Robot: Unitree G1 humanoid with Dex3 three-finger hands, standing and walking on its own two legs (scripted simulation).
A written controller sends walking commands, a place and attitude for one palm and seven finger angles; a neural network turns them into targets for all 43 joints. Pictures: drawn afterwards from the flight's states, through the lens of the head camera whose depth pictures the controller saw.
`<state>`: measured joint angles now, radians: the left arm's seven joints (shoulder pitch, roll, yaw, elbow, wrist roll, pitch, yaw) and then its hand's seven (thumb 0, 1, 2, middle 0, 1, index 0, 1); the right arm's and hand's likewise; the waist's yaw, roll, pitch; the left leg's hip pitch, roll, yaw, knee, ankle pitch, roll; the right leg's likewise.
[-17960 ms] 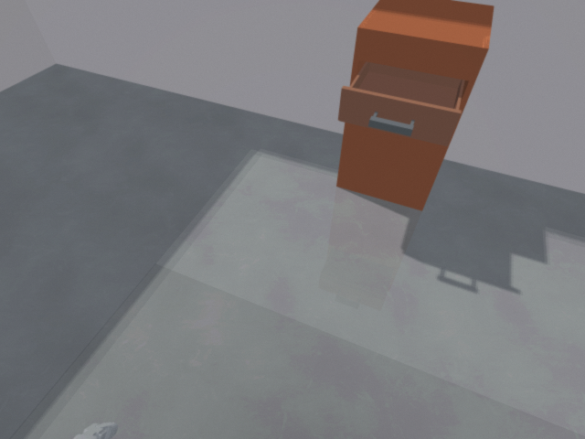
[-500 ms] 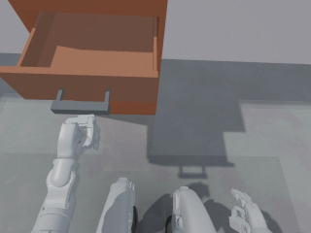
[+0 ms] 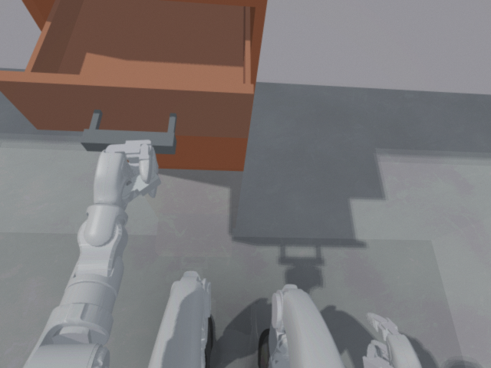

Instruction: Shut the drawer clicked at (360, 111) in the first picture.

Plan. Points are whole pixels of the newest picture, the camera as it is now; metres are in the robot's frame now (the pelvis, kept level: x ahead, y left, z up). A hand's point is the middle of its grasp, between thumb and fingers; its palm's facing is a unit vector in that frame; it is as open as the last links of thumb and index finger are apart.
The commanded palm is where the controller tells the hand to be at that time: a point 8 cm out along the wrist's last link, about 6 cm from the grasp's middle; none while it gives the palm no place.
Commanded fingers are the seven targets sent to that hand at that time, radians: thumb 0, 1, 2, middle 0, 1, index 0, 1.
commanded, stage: push the drawer shut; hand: left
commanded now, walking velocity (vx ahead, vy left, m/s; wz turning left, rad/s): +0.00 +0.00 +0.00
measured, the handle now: (133, 129) +0.48 +0.21 +0.02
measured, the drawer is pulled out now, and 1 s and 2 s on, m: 0.20 0.06 0.00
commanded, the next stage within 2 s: pull the fist back off the drawer in 1.84 s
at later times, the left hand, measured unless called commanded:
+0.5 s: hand (163, 131) +0.48 +0.16 +0.01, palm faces +0.01 -1.00 -0.06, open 2.8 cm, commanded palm +0.48 +0.19 +0.02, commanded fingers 0.00 0.90 0.90 -1.40 -1.60 -1.40 -1.60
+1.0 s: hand (167, 104) +0.54 +0.16 +0.01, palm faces +0.02 -1.00 -0.05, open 2.8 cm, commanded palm +0.55 +0.18 +0.02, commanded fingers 0.00 0.90 0.90 -1.40 -1.60 -1.40 -1.60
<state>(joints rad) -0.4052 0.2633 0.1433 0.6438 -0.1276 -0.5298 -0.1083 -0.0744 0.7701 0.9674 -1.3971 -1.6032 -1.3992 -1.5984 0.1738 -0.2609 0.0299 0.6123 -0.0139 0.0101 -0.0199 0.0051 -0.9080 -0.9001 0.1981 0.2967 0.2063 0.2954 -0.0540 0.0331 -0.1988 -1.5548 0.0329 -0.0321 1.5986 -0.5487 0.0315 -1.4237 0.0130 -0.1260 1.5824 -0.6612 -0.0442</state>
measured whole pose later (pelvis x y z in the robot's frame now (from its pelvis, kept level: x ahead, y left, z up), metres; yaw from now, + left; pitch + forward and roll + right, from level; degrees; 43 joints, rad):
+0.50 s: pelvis -0.01 +0.01 -0.01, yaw -2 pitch +31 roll -6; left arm -0.79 0.37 0.27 1.07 -0.05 -0.57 -0.08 -0.04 0.80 0.98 -1.40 -1.60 -1.40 -1.60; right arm 0.25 -0.27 0.05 0.65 -0.05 0.05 0.00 0.00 -0.91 -0.90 0.20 0.30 0.21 0.30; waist -0.14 0.04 -0.19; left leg -1.62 0.04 -0.02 1.61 -0.53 0.05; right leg -1.49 0.02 -0.11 1.59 -0.63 -0.03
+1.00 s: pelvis +0.00 +0.00 -0.02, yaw -3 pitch +34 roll -7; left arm -0.97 0.47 0.33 1.15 -0.02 -0.50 -0.09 -0.04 0.80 0.97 -1.40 -1.60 -1.40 -1.60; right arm 0.26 -0.26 0.06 0.63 -0.06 0.09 0.02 0.00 -0.91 -0.90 0.20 0.30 0.21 0.30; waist -0.18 0.05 -0.17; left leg -1.69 0.05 -0.04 1.64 -0.55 0.04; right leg -1.56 0.04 -0.13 1.61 -0.64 -0.04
